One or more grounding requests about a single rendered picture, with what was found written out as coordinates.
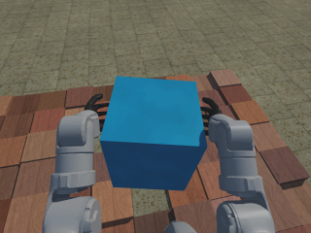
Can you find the robot right forearm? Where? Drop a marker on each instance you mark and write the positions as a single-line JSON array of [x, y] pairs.
[[236, 152]]

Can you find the robot left forearm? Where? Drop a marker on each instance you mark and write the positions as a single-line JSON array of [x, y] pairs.
[[74, 150]]

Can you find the robot right upper arm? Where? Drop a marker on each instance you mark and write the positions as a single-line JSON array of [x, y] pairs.
[[243, 216]]

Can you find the right robot thigh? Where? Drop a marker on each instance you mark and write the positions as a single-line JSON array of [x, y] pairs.
[[179, 227]]

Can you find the robot left upper arm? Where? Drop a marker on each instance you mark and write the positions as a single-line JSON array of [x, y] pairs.
[[80, 214]]

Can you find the carton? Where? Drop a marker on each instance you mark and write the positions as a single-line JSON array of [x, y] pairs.
[[153, 135]]

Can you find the robot right hand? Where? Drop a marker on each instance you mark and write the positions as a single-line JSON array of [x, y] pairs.
[[214, 110]]

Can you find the robot left hand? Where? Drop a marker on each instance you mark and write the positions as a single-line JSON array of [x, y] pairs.
[[91, 107]]

